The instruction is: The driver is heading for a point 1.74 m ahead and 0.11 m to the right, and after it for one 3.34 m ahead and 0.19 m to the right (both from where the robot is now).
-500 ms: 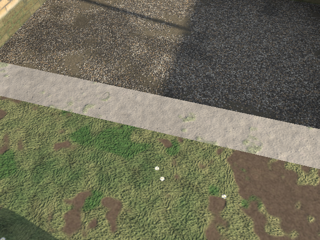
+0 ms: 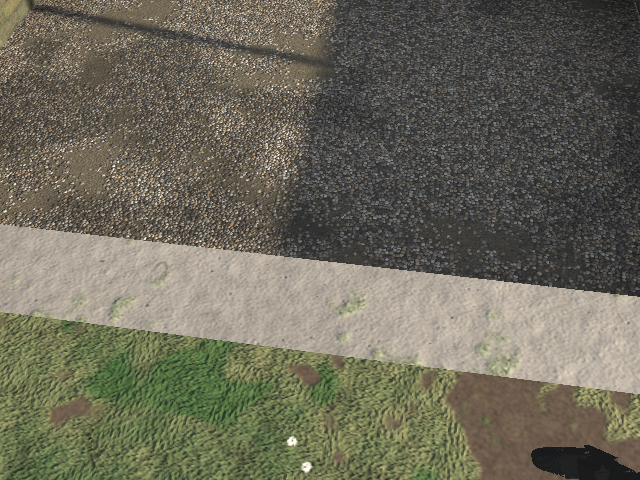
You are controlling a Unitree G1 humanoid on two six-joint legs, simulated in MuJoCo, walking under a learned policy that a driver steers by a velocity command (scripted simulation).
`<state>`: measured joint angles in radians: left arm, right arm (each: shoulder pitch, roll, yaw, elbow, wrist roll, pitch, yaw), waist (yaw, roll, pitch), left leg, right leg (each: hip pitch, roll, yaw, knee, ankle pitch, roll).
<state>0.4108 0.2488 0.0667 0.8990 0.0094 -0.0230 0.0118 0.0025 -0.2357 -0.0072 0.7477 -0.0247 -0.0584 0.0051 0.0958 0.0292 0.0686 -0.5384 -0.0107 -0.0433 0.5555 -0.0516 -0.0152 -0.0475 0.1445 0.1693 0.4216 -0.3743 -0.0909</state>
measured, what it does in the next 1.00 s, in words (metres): steps on the spot: left foot, then right foot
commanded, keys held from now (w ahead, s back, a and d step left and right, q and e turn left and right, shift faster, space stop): e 0.32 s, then no key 0.16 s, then q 0.52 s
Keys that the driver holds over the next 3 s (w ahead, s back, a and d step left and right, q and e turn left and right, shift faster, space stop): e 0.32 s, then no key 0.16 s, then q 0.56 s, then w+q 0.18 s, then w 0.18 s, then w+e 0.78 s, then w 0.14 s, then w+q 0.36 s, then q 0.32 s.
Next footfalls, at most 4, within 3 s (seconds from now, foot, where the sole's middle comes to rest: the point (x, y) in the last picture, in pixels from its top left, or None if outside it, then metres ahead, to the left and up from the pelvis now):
0.04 left None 0.19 0.10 -0.77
0.50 right None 0.08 -0.10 -0.77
0.92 left None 0.07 0.09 -0.77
1.42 right None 0.19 -0.10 -0.77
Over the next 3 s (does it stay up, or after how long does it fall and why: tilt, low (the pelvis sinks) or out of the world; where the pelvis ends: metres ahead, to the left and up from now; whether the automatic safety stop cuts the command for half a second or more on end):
stays up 0.65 -0.04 -0.01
